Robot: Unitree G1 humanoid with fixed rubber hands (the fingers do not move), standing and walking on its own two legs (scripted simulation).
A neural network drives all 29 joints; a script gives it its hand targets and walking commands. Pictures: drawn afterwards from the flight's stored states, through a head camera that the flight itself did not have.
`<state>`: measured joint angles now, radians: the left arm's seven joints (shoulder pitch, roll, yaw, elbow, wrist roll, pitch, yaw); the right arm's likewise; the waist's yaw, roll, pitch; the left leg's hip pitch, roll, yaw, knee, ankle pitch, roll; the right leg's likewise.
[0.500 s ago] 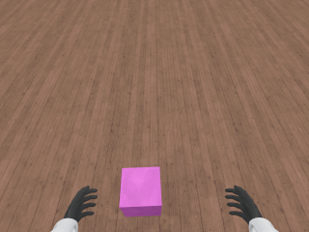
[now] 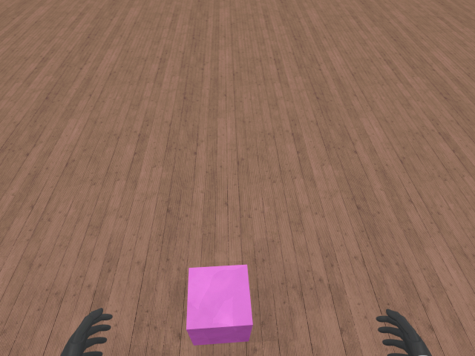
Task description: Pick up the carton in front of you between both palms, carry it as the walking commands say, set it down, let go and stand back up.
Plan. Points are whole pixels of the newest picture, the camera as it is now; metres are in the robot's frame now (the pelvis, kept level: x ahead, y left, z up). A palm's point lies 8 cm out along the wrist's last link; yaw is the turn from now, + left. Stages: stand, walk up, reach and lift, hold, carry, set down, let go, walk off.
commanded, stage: stand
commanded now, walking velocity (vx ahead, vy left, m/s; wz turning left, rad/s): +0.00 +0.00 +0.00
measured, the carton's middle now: (219, 305) +0.38 +0.07 -0.65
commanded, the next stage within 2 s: none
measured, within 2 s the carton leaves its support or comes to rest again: neither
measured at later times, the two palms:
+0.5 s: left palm out of the picture +0.11 +0.29 -0.09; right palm out of the picture +0.12 -0.29 -0.09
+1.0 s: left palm out of the picture +0.06 +0.29 -0.09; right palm out of the picture +0.07 -0.31 -0.09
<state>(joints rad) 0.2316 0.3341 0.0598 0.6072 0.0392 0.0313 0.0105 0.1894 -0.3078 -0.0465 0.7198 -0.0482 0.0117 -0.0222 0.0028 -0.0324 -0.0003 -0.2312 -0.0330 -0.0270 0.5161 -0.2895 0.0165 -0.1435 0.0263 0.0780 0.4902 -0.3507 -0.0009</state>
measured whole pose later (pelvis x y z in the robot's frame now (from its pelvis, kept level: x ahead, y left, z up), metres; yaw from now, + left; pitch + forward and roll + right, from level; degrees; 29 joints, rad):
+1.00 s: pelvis -0.03 -0.01 +0.01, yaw +1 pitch -3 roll +0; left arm 0.20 0.37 0.01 0.89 0.02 -0.01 0.02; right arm 0.13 -0.36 -0.01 1.03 -0.02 -0.01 -0.01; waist -0.01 -0.01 0.02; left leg -0.17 -0.02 -0.04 0.40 -0.19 0.00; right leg -0.08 0.03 0.05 0.38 -0.26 -0.01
